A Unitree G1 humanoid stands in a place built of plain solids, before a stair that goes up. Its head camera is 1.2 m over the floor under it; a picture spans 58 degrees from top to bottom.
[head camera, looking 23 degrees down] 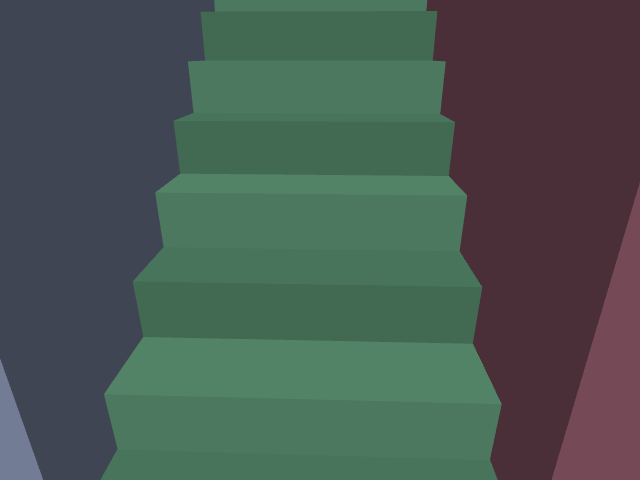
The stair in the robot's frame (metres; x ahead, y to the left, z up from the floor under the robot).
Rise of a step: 0.20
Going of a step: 0.25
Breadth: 1.02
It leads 2 degrees to the right of straight ahead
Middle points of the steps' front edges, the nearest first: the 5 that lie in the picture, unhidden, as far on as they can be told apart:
0.86 0.05 0.39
1.11 0.04 0.59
1.36 0.03 0.79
1.61 0.03 0.99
1.85 0.02 1.18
